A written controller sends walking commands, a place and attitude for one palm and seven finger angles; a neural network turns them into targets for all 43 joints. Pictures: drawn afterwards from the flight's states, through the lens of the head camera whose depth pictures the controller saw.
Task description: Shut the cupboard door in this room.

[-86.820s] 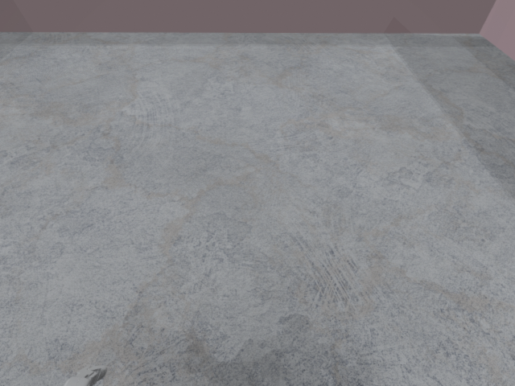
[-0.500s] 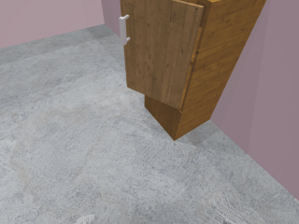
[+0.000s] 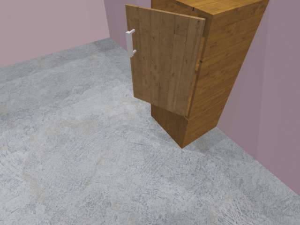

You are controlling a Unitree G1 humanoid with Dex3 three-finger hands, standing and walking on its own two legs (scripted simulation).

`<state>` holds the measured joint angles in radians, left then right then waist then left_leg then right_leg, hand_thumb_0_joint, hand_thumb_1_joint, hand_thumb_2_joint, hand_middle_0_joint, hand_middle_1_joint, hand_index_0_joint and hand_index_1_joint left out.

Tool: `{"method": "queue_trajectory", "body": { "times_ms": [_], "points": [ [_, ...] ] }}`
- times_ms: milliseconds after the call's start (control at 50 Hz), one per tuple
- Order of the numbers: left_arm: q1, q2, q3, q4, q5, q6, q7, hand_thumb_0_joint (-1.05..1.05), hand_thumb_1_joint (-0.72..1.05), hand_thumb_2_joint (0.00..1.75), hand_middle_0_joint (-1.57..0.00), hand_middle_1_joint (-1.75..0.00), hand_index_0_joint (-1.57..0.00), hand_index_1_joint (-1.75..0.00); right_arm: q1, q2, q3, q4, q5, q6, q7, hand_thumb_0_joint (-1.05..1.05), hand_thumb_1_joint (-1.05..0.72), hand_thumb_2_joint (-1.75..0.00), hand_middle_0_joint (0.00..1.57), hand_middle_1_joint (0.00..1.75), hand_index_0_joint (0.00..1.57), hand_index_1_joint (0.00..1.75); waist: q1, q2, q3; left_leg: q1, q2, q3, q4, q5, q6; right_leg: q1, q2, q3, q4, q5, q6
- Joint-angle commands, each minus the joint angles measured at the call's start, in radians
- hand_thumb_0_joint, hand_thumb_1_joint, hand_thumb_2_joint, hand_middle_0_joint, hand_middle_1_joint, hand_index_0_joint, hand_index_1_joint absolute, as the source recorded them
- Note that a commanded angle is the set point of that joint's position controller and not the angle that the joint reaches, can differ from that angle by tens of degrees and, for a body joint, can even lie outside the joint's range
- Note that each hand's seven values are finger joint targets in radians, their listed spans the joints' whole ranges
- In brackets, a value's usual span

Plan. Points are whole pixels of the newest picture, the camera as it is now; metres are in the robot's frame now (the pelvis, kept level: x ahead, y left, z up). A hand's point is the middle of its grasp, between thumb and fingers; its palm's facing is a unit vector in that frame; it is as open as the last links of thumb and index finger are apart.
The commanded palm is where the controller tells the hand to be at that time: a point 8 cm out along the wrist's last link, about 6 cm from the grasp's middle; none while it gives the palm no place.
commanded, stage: let the arm hang, fingers relaxed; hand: left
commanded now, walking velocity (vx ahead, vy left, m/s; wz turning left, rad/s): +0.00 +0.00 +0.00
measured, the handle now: (131, 43) +0.96 +0.16 +0.03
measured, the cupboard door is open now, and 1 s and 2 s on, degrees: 26 26 26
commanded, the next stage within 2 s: look to check the result in 0.32 s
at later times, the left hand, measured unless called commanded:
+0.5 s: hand out of the picture +0.00 +0.18 -0.18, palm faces +0.02 -0.98 -0.20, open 7.3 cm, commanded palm none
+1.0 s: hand out of the picture +0.04 +0.20 -0.17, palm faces +0.00 -0.97 -0.26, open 7.3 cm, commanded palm none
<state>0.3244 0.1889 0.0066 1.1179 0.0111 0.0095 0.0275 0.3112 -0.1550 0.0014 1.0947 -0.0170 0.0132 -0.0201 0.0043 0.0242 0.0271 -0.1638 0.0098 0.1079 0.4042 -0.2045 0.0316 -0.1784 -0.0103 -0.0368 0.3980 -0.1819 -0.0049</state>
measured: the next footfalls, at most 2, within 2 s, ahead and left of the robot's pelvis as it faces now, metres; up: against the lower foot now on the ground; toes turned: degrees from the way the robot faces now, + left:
right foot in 1.90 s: +0.07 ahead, -0.13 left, +0.00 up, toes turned +27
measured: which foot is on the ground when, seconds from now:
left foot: down 0.00-1.00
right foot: down 0.00-1.00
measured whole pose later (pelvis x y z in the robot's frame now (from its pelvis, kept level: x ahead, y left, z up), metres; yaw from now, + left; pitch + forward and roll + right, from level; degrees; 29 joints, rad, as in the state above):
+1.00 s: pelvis +0.01 -0.01 +0.00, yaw +0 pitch -2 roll +0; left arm 0.22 0.23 0.01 1.14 0.01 -0.01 0.02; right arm 0.22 -0.24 -0.02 1.12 -0.01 0.00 -0.02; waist -0.01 0.01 0.04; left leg -0.12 0.02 0.11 0.35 -0.19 0.02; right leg -0.14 0.00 -0.03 0.36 -0.18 -0.02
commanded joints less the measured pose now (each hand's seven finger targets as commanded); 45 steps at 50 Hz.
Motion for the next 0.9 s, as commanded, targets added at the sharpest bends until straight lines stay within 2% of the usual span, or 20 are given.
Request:
{"method": "queue_trajectory", "body": {
  "times_ms": [0,60,240,360,420,560,640,880],
  "points": [
    [0.034,0.086,0.014,-0.022,0.003,-0.017,0.005,0.00,0.90,0.90,-0.20,-0.30,-0.20,-0.30,0.046,-0.115,-0.020,-0.017,0.001,-0.017,-0.014,0.00,-0.90,-0.90,0.20,0.30,0.20,0.30,-0.006,-0.041,0.061,-0.051,0.113,-0.136,-0.138,-0.093,0.010,-0.046,-0.073,0.097,-0.081,-0.037,-0.037],
    [0.043,0.085,0.015,-0.013,0.004,-0.018,0.007,0.00,0.90,0.90,-0.20,-0.30,-0.20,-0.30,0.048,-0.115,-0.022,-0.009,0.004,-0.018,-0.015,0.00,-0.90,-0.90,0.20,0.30,0.20,0.30,-0.002,-0.025,0.081,-0.052,0.110,-0.133,-0.139,-0.086,0.010,-0.058,-0.070,0.097,-0.075,-0.026,-0.037],
    [0.037,0.070,0.020,-0.003,0.005,-0.020,0.008,0.00,0.90,0.90,-0.20,-0.30,-0.20,-0.30,0.060,-0.102,-0.024,0.002,0.002,-0.022,-0.019,0.00,-0.90,-0.90,0.20,0.30,0.20,0.30,-0.008,0.010,0.075,-0.055,0.108,-0.129,-0.143,-0.092,0.007,-0.048,-0.070,0.097,-0.071,-0.010,-0.037],
    [0.028,0.084,0.024,-0.007,0.006,-0.028,0.009,0.00,0.90,0.90,-0.20,-0.30,-0.20,-0.30,0.049,-0.125,-0.032,-0.006,0.005,-0.028,-0.021,0.00,-0.90,-0.90,0.20,0.30,0.20,0.30,-0.008,-0.014,0.048,-0.012,0.111,-0.120,-0.116,0.002,0.012,-0.044,-0.076,0.102,-0.074,0.036,-0.042],
    [0.015,0.086,0.023,-0.005,0.005,-0.029,0.009,0.00,0.90,0.90,-0.20,-0.30,-0.20,-0.30,0.043,-0.125,-0.030,-0.002,0.003,-0.027,-0.020,0.00,-0.90,-0.90,0.20,0.30,0.20,0.30,-0.012,-0.010,0.050,-0.008,0.114,-0.117,-0.120,0.000,0.009,-0.041,-0.079,0.104,-0.078,0.033,-0.040],
    [-0.005,0.120,0.027,-0.012,0.005,-0.033,0.006,0.00,0.90,0.90,-0.20,-0.30,-0.20,-0.30,0.013,-0.159,-0.036,-0.009,0.006,-0.028,-0.018,0.00,-0.90,-0.90,0.20,0.30,0.20,0.30,-0.010,-0.027,0.050,0.010,0.115,-0.120,-0.119,0.027,0.011,-0.038,-0.079,0.110,-0.089,0.048,-0.043],
    [-0.028,0.135,0.027,-0.015,0.005,-0.032,0.004,0.00,0.90,0.90,-0.20,-0.30,-0.20,-0.30,-0.006,-0.170,-0.035,-0.007,0.003,-0.024,-0.015,0.00,-0.90,-0.90,0.20,0.30,0.20,0.30,-0.013,-0.033,0.070,0.001,0.115,-0.121,-0.132,-0.017,0.007,-0.045,-0.084,0.114,-0.103,0.011,-0.041],
    [-0.084,0.193,0.032,-0.023,0.004,-0.038,-0.001,0.00,0.90,0.90,-0.20,-0.30,-0.20,-0.30,-0.065,-0.219,-0.038,-0.010,0.004,-0.028,-0.010,0.00,-0.90,-0.90,0.20,0.30,0.20,0.30,-0.014,-0.022,0.025,0.034,0.122,-0.124,-0.134,0.033,0.003,-0.008,-0.095,0.119,-0.120,0.050,-0.046]
  ]
}}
